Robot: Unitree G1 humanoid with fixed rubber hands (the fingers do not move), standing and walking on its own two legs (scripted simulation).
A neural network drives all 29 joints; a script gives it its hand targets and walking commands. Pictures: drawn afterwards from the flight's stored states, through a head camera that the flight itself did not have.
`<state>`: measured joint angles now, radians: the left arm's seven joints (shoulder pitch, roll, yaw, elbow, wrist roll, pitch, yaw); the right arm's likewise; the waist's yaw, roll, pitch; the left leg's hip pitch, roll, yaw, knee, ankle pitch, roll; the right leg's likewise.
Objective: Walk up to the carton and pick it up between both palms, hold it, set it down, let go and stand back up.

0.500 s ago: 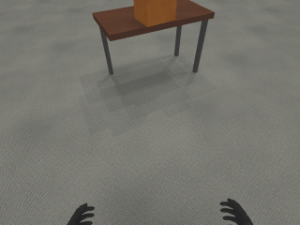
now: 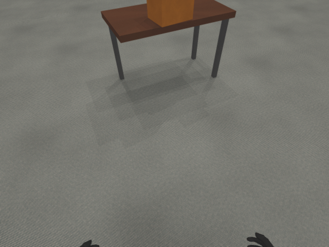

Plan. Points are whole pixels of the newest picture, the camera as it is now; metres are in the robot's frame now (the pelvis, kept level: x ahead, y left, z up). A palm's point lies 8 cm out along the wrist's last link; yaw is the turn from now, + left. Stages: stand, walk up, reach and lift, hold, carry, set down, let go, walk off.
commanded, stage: stand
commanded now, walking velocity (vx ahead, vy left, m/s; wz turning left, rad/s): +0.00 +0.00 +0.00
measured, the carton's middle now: (170, 1) +1.67 -0.04 +0.00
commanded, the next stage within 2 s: walk up in 1.60 s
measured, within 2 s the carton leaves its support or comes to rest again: neither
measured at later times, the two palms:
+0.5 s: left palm out of the picture +0.09 +0.24 -0.10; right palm out of the picture +0.09 -0.24 -0.10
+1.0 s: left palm out of the picture +0.06 +0.24 -0.11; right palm out of the picture +0.06 -0.24 -0.10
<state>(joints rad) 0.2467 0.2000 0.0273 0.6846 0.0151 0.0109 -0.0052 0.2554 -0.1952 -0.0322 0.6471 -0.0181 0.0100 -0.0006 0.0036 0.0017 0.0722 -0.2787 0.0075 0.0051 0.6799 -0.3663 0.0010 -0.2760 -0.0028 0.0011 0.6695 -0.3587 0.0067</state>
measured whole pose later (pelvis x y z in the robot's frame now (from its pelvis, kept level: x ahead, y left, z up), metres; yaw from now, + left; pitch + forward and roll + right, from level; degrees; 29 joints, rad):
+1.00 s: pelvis -0.02 +0.00 +0.01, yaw +0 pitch -3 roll +0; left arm 0.30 0.21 0.01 0.76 0.01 0.00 0.00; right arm 0.31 -0.21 -0.01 0.73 -0.01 0.00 0.00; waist 0.00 0.00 0.06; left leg -0.24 0.01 0.01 0.59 -0.29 0.00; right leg -0.25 0.00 0.01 0.59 -0.29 0.01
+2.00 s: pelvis +0.01 -0.03 +0.01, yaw +1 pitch -1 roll +1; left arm 0.34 0.28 0.08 0.76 0.05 -0.01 -0.06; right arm 0.44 -0.21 -0.05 0.85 -0.06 -0.02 -0.01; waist -0.03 -0.05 0.02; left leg -0.23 0.01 -0.04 0.58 -0.34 0.00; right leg -0.40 -0.03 -0.01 0.80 -0.50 -0.02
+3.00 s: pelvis +0.42 -0.13 -0.03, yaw +22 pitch -6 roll -2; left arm 0.34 0.26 0.01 0.72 0.03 -0.02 -0.04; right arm 0.32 -0.29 -0.06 0.75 -0.03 0.01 -0.02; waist 0.02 0.07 0.08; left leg -0.50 0.05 -0.02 1.33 -0.52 0.02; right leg -0.33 -0.09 -0.18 0.86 -0.42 0.00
